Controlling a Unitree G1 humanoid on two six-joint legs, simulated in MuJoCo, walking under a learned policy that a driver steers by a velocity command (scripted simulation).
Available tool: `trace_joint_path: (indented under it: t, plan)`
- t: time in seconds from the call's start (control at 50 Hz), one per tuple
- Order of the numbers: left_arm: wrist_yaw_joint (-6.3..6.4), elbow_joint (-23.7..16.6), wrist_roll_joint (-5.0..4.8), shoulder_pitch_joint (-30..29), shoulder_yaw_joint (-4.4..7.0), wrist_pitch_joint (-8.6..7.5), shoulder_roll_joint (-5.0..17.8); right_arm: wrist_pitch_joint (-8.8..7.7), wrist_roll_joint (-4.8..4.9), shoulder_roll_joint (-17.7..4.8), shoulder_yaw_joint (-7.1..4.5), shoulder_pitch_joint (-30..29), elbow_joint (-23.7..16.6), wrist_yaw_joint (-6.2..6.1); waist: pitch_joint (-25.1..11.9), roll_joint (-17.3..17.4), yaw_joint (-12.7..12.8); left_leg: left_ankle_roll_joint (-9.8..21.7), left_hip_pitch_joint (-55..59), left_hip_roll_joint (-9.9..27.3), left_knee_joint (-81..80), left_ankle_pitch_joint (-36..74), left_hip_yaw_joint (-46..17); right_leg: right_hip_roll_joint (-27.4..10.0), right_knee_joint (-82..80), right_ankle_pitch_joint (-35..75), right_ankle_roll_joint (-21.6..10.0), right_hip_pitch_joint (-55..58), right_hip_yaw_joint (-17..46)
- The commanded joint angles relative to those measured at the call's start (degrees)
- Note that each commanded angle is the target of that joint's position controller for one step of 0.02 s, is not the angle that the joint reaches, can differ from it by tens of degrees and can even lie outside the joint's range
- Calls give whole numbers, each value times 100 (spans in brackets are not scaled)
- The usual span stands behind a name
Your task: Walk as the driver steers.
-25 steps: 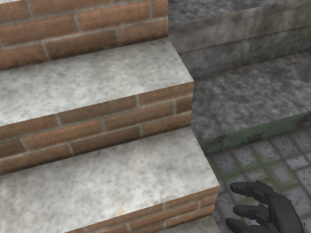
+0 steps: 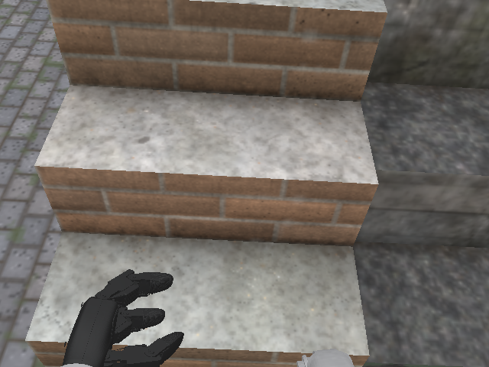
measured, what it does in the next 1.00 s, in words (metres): climbs, turning left: right foot 0.21 m higher, then left foot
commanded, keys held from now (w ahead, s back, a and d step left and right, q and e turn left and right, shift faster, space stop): w+q+shift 0.30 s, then w+shift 0.60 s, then w+e+shift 0.10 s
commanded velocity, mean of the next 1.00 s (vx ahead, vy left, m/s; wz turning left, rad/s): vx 0.75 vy -0.11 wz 0.46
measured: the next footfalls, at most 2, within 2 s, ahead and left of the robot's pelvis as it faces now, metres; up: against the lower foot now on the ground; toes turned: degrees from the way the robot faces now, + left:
right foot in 0.10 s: +0.15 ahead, -0.21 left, +0.21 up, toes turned +2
left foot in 0.72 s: +0.23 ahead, +0.04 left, +0.20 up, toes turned +15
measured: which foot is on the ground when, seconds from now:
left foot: down 0.00-0.30, up 0.32-0.70, down 0.72-1.00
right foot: up 0.00-0.08, down 0.10-0.74, up 0.76-1.00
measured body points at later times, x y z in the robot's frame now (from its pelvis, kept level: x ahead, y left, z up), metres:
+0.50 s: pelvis +0.11 -0.10 +0.14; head +0.07 -0.07 +0.58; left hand +0.26 +0.16 +0.05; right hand +0.31 -0.33 +0.08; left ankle +0.02 -0.08 -0.41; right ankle +0.11 -0.21 -0.53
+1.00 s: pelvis +0.14 -0.02 +0.21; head +0.13 +0.01 +0.66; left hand +0.31 +0.21 +0.13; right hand +0.29 -0.19 +0.10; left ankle +0.19 +0.03 -0.53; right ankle +0.21 -0.11 -0.33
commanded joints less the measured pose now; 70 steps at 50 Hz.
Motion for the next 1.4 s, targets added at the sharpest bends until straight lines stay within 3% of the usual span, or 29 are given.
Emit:
trace_joint_path:
  t: [0.02,0.08,0.1,0.12,0.14,0.2,0.24,0.3,0.32,0.34,0.36,0.38,0.4,0.42,0.46,0.48,0.5,0.52,0.62,0.64,0.68,0.72,0.76,0.82,0.86,0.94,1.08,1.18,1.4]
  plan:
    - [283,-756,-341,-400,91,211,393,-85,229,-1130,-437,-736,-1176,-1,-321,426,14,377,-222,1143,-624,5026,-1314,-45,572,-518,89,-201,-618]
    - [374,-1247,-86,-1089,66,529,408,130,246,-1185,-627,-106,-1697,-77,-436,1098,-313,312,210,1091,-518,4001,-1772,-84,-1945,-210,169,-183,-524]
    - [235,-1253,-168,-1274,29,583,266,253,107,-1250,-607,-54,-1845,-36,-396,865,-397,595,-61,1100,-1192,3876,-1819,190,-3451,-580,330,561,-1388]
    - [269,-1505,-361,-1261,-108,682,-200,566,44,-1452,-721,355,-1880,-145,-608,1608,-488,762,665,1364,-1264,4081,-2720,347,-3152,-1358,396,319,-1173]
    - [410,-1058,294,-720,39,834,129,657,-474,-1065,-684,219,-1600,-363,-789,996,-577,879,2268,1594,-415,5150,-2306,29,-3098,-1910,543,-822,-1010]
    - [409,-1553,23,-1946,-24,884,-54,817,-288,-1083,-847,1588,-1212,-639,-1222,1690,-1370,662,3301,1826,-222,7781,-2525,185,-3868,-2452,681,-855,-1307]
    - [235,-1575,-174,-1974,17,661,-47,708,-241,-1192,-929,1518,-1205,-645,-1463,2142,-1236,545,2846,1663,-233,7952,-2674,217,-4170,-2543,650,-131,-830]
    - [179,-1263,-319,-716,219,521,139,515,-385,-1338,-999,-107,-1776,-532,-1772,888,-53,85,-555,846,157,6434,-2066,155,-6197,-1585,250,3886,-646]
    - [228,33,-574,1392,577,274,578,216,-20,-796,-604,-2454,-2613,-176,-3074,-868,1376,109,-3671,12,1921,3001,-660,-571,-7700,-760,254,8506,41]
    - [366,356,-366,876,744,254,798,-33,-118,-478,-535,-2302,-2867,-120,-3760,-2287,733,-21,-3532,179,4498,497,-582,-997,-7254,967,601,8314,2]
    - [498,197,-181,134,603,190,307,-46,-175,-348,-468,-1341,-2581,-119,-3806,-1410,33,-42,-3356,504,6188,398,-383,-1571,-6886,612,358,7417,86]
    - [444,440,-20,52,512,102,202,6,-41,-214,-334,-790,-2403,-128,-2858,-1384,-283,-177,-3790,799,6877,300,435,-1701,-7107,588,92,6878,-67]
    - [69,356,-571,-620,126,-244,-745,159,588,-156,-285,-956,-2658,155,-869,-1116,-98,-213,-4434,699,6637,80,512,-1603,-7521,383,-168,5873,-365]
    - [189,822,260,-95,565,-307,462,231,-109,-765,-470,-313,-2494,20,-897,-806,-852,-283,-3279,1029,6914,-629,354,-2179,-8658,817,-401,4721,351]
    - [255,1396,374,-67,797,-360,913,447,-315,-942,-572,122,-2275,-66,-11,367,-1005,-185,-2465,1053,6689,-688,560,-2075,-8919,98,-486,3513,153]
    - [189,1569,289,98,918,-454,1157,440,-305,-790,-549,31,-2256,-38,81,527,-999,-135,-2715,1031,6817,-652,570,-2210,-8947,308,-689,3799,146]
    - [-219,1757,-761,381,582,-780,124,343,425,-143,-302,-460,-2430,144,622,357,-52,112,-3108,706,6085,-1033,482,-2072,-9419,-815,-707,3781,124]
    - [-391,2047,-726,555,532,-940,214,326,528,-37,-243,-840,-2530,267,932,96,0,175,-3470,563,5798,-976,447,-2169,-9575,-970,-744,3905,83]
    - [-292,2268,-484,1416,706,-1000,691,240,339,-146,-239,-1151,-2970,560,-138,609,-89,-88,-3399,577,4257,-119,335,-2312,-10069,-28,-600,5812,-403]
    - [-250,2053,-393,751,577,-923,598,225,326,-54,-177,-897,-3054,536,-412,563,-595,56,-2330,687,3036,-270,465,-1867,-9945,1091,-409,5395,-1164]
    - [-186,2006,-671,157,598,-716,830,223,202,297,-118,478,-2604,540,-446,329,-1454,266,834,507,504,311,1129,-1028,-9024,1024,-121,3621,-2380]
    - [-266,1942,-707,450,517,-448,397,186,21,234,-48,84,-2154,522,-585,688,-772,82,1060,466,129,493,936,-324,-7677,394,-429,3546,-2492]
    - [-495,1276,-512,40,321,-240,157,262,24,-702,-70,-734,-2559,318,-328,1183,-479,143,-99,1308,-866,-673,-919,703,-4985,-194,-313,2926,-2394]
    - [-324,1100,-610,186,114,-255,173,407,-40,-398,151,-808,-2655,157,-25,1611,-482,-162,-106,1614,-1536,-1296,-1926,297,-3227,-323,-328,1244,-992]
    - [-205,954,-670,136,-106,-343,-103,376,7,-345,218,-524,-2636,-50,-283,1018,-358,-138,209,1940,-1841,-1419,-2463,218,-3145,-686,-198,796,-687]
    - [-210,1121,-795,554,10,-293,243,207,39,-141,312,-730,-2679,-90,-772,500,-122,95,361,2107,-1811,-935,-2010,317,-2231,17,66,804,-723]
    - [75,1035,-1036,311,92,12,48,229,-76,-3,421,-1066,-2583,-105,-434,329,-221,-685,216,2220,-1159,-568,-833,745,-127,1875,228,-895,-390]
    - [382,941,-892,57,232,121,9,-44,-45,-116,333,-860,-2217,-4,-226,810,-443,-753,363,2399,-1031,-417,-334,618,116,2561,285,-1561,-554]
    - [9,780,-570,133,735,202,356,-289,19,-85,281,-597,-1342,-76,273,1203,-27,-10,850,2850,-1419,-25,859,133,-849,1727,207,-1480,-542]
